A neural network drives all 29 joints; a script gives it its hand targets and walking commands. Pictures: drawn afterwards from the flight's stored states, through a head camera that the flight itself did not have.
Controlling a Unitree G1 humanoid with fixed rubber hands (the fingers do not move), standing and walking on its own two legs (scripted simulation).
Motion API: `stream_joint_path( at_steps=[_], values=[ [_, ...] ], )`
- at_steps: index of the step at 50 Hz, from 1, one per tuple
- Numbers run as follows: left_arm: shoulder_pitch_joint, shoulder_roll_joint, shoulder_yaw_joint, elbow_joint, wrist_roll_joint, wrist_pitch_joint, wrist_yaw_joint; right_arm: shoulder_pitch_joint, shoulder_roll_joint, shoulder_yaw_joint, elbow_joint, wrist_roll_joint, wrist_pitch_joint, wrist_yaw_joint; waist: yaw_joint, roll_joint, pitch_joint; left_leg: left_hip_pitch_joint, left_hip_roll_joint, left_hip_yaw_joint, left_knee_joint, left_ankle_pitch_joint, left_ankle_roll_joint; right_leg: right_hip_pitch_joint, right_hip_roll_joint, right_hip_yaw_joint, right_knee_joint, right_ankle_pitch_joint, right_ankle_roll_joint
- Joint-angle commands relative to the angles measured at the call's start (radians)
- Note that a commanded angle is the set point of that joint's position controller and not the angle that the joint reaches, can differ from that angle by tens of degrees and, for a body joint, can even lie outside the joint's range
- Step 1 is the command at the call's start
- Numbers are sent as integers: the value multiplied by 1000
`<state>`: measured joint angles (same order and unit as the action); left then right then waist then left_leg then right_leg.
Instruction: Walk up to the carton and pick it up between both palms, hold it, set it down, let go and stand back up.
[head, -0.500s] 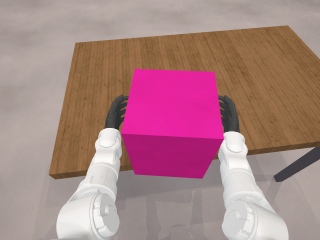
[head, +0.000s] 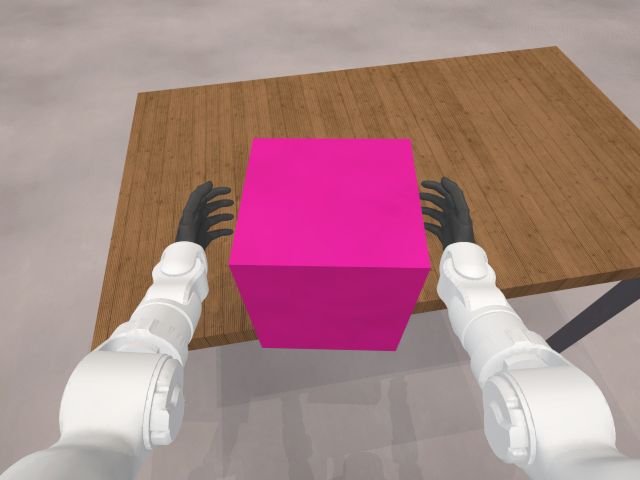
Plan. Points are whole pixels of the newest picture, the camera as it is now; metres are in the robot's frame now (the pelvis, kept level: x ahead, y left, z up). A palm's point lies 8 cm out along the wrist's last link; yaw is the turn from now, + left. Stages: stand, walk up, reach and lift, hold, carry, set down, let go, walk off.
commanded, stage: set down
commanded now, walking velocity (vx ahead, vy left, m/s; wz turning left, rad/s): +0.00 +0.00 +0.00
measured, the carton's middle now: (329, 252) +0.45 -0.02 -0.01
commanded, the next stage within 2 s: none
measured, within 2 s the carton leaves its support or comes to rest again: neither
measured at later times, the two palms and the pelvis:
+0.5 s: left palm (144, 195) +0.44 +0.20 +0.13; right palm (489, 205) +0.41 -0.19 +0.12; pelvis -0.02 +0.00 +0.00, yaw +0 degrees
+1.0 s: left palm (140, 204) +0.43 +0.20 +0.14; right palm (500, 203) +0.41 -0.20 +0.13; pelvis +0.00 -0.01 +0.01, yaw -2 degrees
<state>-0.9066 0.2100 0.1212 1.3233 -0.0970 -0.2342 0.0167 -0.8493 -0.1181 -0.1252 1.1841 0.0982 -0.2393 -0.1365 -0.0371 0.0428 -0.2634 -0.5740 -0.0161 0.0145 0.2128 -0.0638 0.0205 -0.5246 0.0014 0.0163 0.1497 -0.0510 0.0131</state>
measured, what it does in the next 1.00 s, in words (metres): stands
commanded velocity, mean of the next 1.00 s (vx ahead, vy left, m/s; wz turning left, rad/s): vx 0.00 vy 0.00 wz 0.00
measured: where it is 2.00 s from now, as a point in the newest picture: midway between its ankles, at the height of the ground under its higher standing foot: outside the picture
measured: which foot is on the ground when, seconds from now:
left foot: down 0.00-1.00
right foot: down 0.00-1.00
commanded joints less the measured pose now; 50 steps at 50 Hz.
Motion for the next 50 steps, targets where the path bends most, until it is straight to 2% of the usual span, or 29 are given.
stream_joint_path(
  at_steps=[1, 6, 12, 19, 24, 33, 41, 46, 50],
  values=[
    [-363, 161, -45, -117, -81, -46, -14, -354, -113, 53, -115, 66, -22, 13, -26, -18, -542, 381, -23, -26, 133, 497, -100, 195, 32, 14, 98, 386, 21],
    [-393, 231, -82, -148, -129, -25, -27, -392, -142, 82, -154, 107, 16, 33, -22, 10, -590, 378, -22, -20, 134, 440, -93, 214, 20, 16, 104, 344, 30],
    [-420, 289, -126, -183, -183, 53, -47, -421, -159, 108, -212, 137, 116, 44, -20, 32, -554, 399, -14, -20, 117, 341, -81, 208, 12, 15, 81, 233, 37],
    [-449, 307, -154, -196, -210, 163, -63, -440, -172, 83, -246, 97, 241, 40, -34, 22, -407, 474, -4, -27, 90, 230, -80, 156, 24, -5, 32, 78, 34],
    [-479, 311, -152, -214, -210, 232, -55, -469, -187, 51, -271, 67, 306, 35, -38, 20, -358, 532, 0, -30, 86, 216, -84, 140, 31, -15, 15, 35, 24],
    [-471, 322, -105, -305, -177, 348, -37, -488, -204, 73, -327, 92, 393, 21, -6, 24, -375, 638, 1, -22, 96, 393, -93, 227, 41, -4, 6, 157, 14],
    [-356, 295, -42, -382, -125, 387, -65, -376, -194, 119, -356, 126, 408, -1, 10, 11, -336, 659, -13, -5, 67, 520, -90, 365, 43, 18, -1, 335, 18],
    [-275, 284, 2, -451, -88, 368, -88, -293, -193, 121, -436, 126, 380, -17, 18, -5, -315, 626, -25, 9, 31, 510, -83, 465, 38, 27, 2, 397, 21],
    [-226, 272, 10, -493, -81, 337, -96, -234, -182, 122, -508, 123, 353, -21, 24, -20, -296, 600, -28, 16, 9, 437, -70, 490, 32, 26, 2, 346, 21]
  ],
)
